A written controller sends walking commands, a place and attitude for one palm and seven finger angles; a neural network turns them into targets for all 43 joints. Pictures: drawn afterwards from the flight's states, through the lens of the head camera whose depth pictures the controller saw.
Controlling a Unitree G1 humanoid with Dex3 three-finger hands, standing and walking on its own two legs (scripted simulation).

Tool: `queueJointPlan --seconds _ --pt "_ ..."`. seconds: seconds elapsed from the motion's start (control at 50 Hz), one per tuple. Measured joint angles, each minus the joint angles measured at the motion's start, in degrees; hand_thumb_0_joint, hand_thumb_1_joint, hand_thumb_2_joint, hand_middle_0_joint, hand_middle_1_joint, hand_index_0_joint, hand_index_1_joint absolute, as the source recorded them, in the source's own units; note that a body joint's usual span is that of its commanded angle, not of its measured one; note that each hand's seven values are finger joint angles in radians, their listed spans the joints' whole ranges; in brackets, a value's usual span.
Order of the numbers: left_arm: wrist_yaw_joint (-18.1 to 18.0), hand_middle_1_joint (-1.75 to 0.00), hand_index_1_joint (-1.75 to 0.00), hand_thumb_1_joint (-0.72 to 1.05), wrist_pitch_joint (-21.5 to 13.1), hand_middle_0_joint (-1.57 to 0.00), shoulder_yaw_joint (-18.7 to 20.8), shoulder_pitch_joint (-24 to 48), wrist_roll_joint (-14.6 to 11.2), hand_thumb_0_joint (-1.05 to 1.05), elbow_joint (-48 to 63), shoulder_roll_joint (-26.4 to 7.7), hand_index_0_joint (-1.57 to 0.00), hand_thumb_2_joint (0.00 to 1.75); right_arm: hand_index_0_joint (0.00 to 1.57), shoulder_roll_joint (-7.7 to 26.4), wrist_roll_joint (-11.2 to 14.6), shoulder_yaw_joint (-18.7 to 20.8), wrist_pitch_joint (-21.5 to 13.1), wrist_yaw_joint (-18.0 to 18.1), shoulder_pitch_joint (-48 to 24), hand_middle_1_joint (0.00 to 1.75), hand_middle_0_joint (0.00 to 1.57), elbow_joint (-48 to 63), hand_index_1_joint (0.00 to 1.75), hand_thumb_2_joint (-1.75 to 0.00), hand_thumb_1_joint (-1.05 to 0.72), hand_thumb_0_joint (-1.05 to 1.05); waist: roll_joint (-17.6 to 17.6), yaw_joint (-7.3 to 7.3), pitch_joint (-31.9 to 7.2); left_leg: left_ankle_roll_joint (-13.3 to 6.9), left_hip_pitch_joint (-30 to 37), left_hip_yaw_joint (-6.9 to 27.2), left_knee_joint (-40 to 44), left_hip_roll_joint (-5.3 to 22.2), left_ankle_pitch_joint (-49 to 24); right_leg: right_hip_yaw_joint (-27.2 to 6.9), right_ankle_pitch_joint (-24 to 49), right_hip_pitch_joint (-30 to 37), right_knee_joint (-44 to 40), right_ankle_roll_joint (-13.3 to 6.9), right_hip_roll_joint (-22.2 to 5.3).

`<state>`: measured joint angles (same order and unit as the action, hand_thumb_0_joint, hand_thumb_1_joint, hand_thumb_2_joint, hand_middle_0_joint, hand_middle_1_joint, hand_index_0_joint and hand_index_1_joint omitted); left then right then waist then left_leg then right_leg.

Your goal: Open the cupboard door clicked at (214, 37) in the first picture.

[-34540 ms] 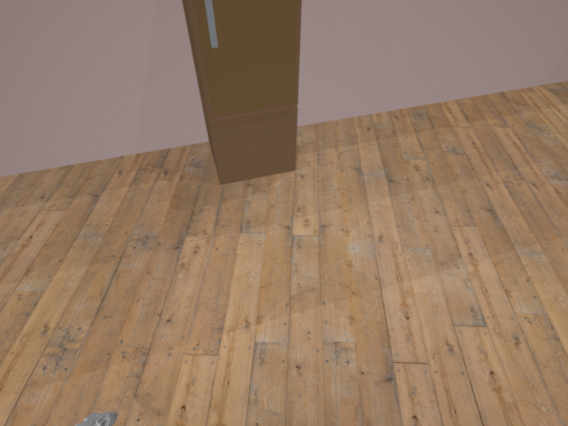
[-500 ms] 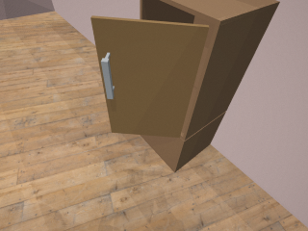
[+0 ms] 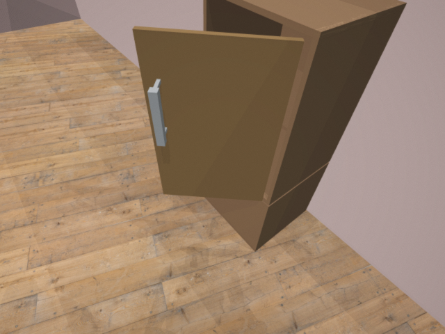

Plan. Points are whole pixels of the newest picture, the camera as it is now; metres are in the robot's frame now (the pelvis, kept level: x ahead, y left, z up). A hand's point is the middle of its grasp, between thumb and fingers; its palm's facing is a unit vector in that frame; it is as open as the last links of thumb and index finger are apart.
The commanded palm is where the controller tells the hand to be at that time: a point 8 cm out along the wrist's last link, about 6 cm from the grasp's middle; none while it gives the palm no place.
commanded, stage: shuffle to correct the standing spot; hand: left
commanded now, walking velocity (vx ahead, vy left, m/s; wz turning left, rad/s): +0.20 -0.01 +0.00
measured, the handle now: (159, 113) +0.62 +0.21 +0.05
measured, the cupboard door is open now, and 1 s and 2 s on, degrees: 48 48 48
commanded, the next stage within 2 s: come to a stop and stand still in 0.20 s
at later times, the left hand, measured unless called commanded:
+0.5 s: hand out of the picture +0.09 +0.17 -0.18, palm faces +0.00 -0.99 -0.15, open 7.3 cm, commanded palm none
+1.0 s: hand out of the picture +0.14 +0.19 -0.18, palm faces +0.00 -0.98 -0.21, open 7.3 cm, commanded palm none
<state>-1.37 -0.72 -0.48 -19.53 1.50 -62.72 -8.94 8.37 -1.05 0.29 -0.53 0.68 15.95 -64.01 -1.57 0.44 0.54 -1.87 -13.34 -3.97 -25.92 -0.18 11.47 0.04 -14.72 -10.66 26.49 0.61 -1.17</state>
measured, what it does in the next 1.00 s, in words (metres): steps on the spot: right foot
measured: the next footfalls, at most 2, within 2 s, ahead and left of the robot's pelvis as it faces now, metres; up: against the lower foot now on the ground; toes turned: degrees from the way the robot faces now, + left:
right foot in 0.54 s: +0.15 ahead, -0.12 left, +0.00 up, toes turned -1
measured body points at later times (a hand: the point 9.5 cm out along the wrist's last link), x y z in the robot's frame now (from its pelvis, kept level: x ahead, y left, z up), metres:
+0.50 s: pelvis +0.08 +0.01 +0.00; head +0.12 +0.03 +0.45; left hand +0.09 +0.22 -0.17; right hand +0.04 -0.19 -0.15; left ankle +0.03 +0.10 -0.74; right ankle +0.10 -0.12 -0.72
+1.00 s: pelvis +0.08 +0.01 -0.01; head +0.08 +0.01 +0.44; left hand +0.14 +0.24 -0.17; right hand +0.14 -0.23 -0.16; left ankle +0.04 +0.10 -0.74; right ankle +0.11 -0.12 -0.74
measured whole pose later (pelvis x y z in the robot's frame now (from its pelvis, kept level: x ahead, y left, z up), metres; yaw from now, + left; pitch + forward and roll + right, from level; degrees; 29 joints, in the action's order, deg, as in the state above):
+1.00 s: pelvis +0.08 +0.01 -0.01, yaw +0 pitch -2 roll +0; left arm -2.2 0.7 0.2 -12.0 1.1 -58.4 -10.2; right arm 9.9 -1.0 2.1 -0.1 1.5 13.2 -55.0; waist -0.5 -0.7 2.0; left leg -2.4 -10.0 -5.7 -33.9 -0.3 22.3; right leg 3.0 -15.4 -17.5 34.8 1.1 -3.3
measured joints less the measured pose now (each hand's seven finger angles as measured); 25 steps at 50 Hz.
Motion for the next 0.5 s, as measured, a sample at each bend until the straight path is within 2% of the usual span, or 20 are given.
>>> queueJointPlan --seconds 0.1,0.24,0.28,0.3,0.36,0.4,0.44,0.5 --pt "0.6 -0.29 -0.3 0.9 -0.05 -0.2 0.78 -1.96 0.31 0.01 0.56 0.22 -0.2 0.9 0.2 -0.19 -0.28 0.47 0.53 -0.35 1.97 0.3 0.2 0.15 0.3 -0.9 -0.91 0.0 0.23 0.31 -0.99 -0.1 -0.89 0.07 -3.11 0.23 3.27 -0.04 -2.64 -0.63 2.51 -0.78 0.24" --pt "0.66 -0.29 -0.3 0.9 -0.89 -0.2 1.74 -5.32 0.0 0.01 0.47 1.15 -0.2 0.9 0.2 -0.09 -0.31 0.71 0.02 -0.54 4.01 0.3 0.2 0.61 0.3 -0.9 -0.9 0.0 1.05 0.58 -1.02 -0.16 -2.51 0.82 -10.04 1.68 8.27 1.03 -5.83 0.48 4.54 -0.32 1.36" --pt "0.63 -0.29 -0.3 0.9 -0.89 -0.2 2.03 -6.18 0.0 0.01 -0.04 1.11 -0.2 0.9 0.19 -0.47 -0.23 0.67 -0.5 -0.5 3.86 0.3 0.2 0.57 0.3 -0.9 -0.9 0.0 -0.28 0.78 -0.8 -0.2 -1.45 0.16 -10.15 1.1 9.4 0.5 -7.08 1.07 5.29 -0.03 0.7" --pt "0.68 -0.29 -0.3 0.9 -0.72 -0.2 2.11 -6.5 0.0 0.01 -0.32 1.02 -0.2 0.9 0.19 -0.75 -0.19 0.61 -1.06 -0.43 3.72 0.3 0.2 0.72 0.3 -0.9 -0.9 0.01 -1.23 0.83 -0.68 -0.4 -0.71 -0.51 -9.71 0.58 9.81 -0.1 -7.89 0.88 6.39 -0.49 0.18" --pt "0.75 -0.29 -0.3 0.9 0.16 -0.2 1.91 -5.7 0.13 0.01 -1.45 1.25 -0.2 0.9 0.19 -1.21 -0.51 0.33 -3.12 0.44 3.5 0.3 0.2 1.71 0.3 -0.9 -0.9 0.0 -1.64 0.25 0.07 -1.27 1.46 -2.21 -7.94 0.51 10.37 1.15 -11.93 -5.05 21.26 -2.06 -0.09" --pt "0.66 -0.29 -0.3 0.9 0.45 -0.2 1.93 -3.63 0.06 0.01 -1.36 0.98 -0.2 0.9 0.19 -1.97 -0.59 -0.14 -3.62 1.04 3.75 0.3 0.2 1.98 0.3 -0.9 -0.9 0.0 -1.65 -0.45 0.97 -1.15 3.3 -2.49 -5.21 0.55 9.42 2.58 -12.68 -9.11 27.67 -2.16 -0.3" --pt "0.49 -0.29 -0.3 0.9 0.59 -0.2 1.97 -0.76 -0.17 0.01 -0.43 0.76 -0.2 0.9 0.19 -2.71 -0.57 -0.66 -3.49 1.45 4.1 0.3 0.2 1.57 0.3 -0.9 -0.9 0.0 -1.32 -0.79 1.96 -1.0 4.95 -2.19 -2.29 0.54 8.17 3.81 -10.57 -11.1 25.75 -1.63 -0.77" --pt "-0.4 -0.29 -0.3 0.92 0.78 -0.2 1.99 3.49 0.09 0.02 1.18 0.2 -0.2 0.9 0.2 -3.6 -0.35 -1.01 -2.56 1.75 4.22 0.3 0.2 0.4 0.3 -0.9 -0.9 0.0 -0.54 -0.97 3.55 -0.49 6.57 -1.45 -0.25 0.51 7.5 4.45 -3.51 -10.49 14.91 -1.0 -1.19"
